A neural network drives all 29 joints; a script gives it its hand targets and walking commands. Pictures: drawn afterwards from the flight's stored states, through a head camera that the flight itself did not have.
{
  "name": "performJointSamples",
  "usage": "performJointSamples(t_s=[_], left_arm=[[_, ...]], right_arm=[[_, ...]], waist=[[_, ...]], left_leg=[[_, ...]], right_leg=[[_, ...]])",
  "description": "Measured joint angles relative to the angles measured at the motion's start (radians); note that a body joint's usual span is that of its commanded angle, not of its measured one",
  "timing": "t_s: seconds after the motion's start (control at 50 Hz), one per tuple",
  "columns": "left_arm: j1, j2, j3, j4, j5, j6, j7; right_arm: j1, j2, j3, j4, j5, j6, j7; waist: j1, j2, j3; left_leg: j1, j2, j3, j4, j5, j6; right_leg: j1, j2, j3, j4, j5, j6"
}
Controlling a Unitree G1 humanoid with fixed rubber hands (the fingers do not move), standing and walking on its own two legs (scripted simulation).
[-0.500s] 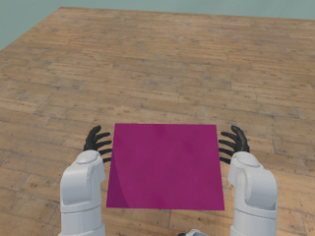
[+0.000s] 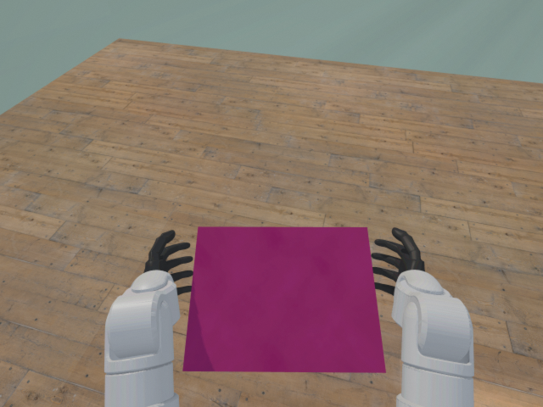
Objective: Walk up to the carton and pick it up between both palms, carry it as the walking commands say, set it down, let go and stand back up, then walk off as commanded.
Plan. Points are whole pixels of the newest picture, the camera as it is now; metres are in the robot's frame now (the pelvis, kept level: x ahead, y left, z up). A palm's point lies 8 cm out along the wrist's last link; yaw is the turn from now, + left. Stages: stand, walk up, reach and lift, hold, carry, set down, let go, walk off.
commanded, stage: carry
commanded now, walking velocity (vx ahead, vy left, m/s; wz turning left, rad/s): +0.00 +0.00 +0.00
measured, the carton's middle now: (281, 302) +0.30 +0.00 -0.03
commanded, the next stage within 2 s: none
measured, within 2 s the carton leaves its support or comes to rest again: neither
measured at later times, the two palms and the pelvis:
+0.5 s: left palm (186, 234) +0.36 +0.15 +0.07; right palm (398, 235) +0.37 -0.18 +0.06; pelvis +0.11 -0.02 -0.01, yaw +2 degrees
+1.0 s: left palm (192, 243) +0.35 +0.14 +0.06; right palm (404, 239) +0.37 -0.20 +0.05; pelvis +0.10 -0.03 -0.01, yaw +2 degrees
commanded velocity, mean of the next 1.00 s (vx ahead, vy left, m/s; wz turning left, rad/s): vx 0.00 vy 0.00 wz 0.00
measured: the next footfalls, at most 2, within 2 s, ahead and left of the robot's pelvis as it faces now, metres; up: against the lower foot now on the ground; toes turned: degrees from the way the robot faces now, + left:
right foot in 0.42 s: +0.17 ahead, -0.11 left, +0.00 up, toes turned -8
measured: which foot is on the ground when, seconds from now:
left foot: down 0.00-1.00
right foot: down 0.00-0.24, up 0.26-0.40, down 0.42-1.00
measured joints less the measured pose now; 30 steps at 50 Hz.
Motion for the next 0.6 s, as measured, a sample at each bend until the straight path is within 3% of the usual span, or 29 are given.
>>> performJointSamples(t_s=[0.12, 0.18, 0.24, 0.28, 0.32, 0.36, 0.42, 0.5, 0.54, 0.6], left_arm=[[0.031, 0.005, -0.010, -0.025, -0.007, -0.013, -0.009], [0.045, 0.005, -0.030, -0.036, -0.008, -0.028, -0.014], [0.058, 0.007, -0.030, 0.006, 0.014, -0.069, -0.038], [0.070, 0.009, -0.021, -0.028, 0.003, -0.072, -0.029], [0.079, 0.009, -0.026, -0.098, -0.015, -0.056, -0.010], [0.078, 0.009, -0.024, -0.121, -0.012, -0.044, -0.015], [0.046, 0.006, -0.007, 0.014, 0.035, -0.088, -0.056], [0.097, 0.010, -0.054, -0.052, -0.013, -0.067, -0.009], [0.102, 0.010, -0.052, -0.067, -0.007, -0.057, -0.020], [0.086, 0.009, -0.030, -0.007, 0.018, -0.072, -0.044]], right_arm=[[0.037, -0.005, 0.019, -0.026, 0.012, -0.014, 0.001], [0.062, -0.009, 0.016, -0.050, 0.019, -0.027, 0.006], [0.063, -0.007, 0.008, -0.010, 0.012, -0.058, 0.020], [0.066, -0.008, 0.028, -0.022, 0.029, -0.067, 0.005], [0.082, -0.009, 0.053, -0.087, 0.063, -0.058, -0.035], [0.083, -0.009, 0.058, -0.109, 0.061, -0.048, -0.027], [0.066, -0.008, 0.032, 0.013, 0.002, -0.091, 0.029], [0.108, -0.012, 0.044, -0.071, 0.067, -0.051, -0.056], [0.113, -0.012, 0.045, -0.089, 0.062, -0.038, -0.037], [0.089, -0.011, 0.033, -0.017, 0.025, -0.053, 0.009]], waist=[[0.001, 0.007, 0.001], [0.008, 0.007, 0.012], [-0.001, 0.015, 0.017], [-0.014, 0.018, 0.014], [-0.019, 0.021, 0.021], [-0.015, 0.024, 0.027], [-0.012, 0.007, 0.020], [-0.021, 0.055, 0.013], [-0.022, 0.056, 0.001], [-0.016, 0.040, -0.018]], left_leg=[[0.003, 0.006, 0.005, 0.034, 0.027, 0.001], [-0.030, 0.013, 0.008, 0.111, 0.049, -0.001], [0.044, -0.002, 0.032, -0.081, 0.122, 0.012], [0.079, 0.001, 0.030, -0.133, 0.085, 0.024], [0.082, 0.010, 0.017, -0.134, 0.046, 0.027], [0.088, 0.019, 0.013, -0.122, 0.012, 0.017], [0.090, 0.017, 0.004, -0.037, -0.066, -0.012], [0.072, 0.050, -0.029, 0.057, -0.138, -0.030], [0.071, 0.052, -0.033, 0.052, -0.141, -0.037], [0.062, 0.042, -0.029, 0.060, -0.121, -0.036]], right_leg=[[0.055, 0.009, 0.001, -0.073, 0.033, 0.015], [0.078, 0.012, -0.004, -0.090, 0.075, 0.002], [0.046, 0.005, -0.001, 0.035, 0.127, -0.001], [-0.032, 0.022, 0.039, 0.187, -0.030, 0.013], [-0.100, 0.051, 0.070, 0.199, -0.145, 0.009], [-0.148, 0.064, 0.065, 0.113, -0.097, 0.002], [-0.157, 0.058, 0.051, -0.065, 0.175, -0.026], [-0.166, 0.077, 0.024, 0.016, 0.100, -0.078], [-0.169, 0.076, 0.019, 0.023, 0.078, -0.082], [-0.179, 0.067, 0.026, 0.036, 0.068, -0.083]])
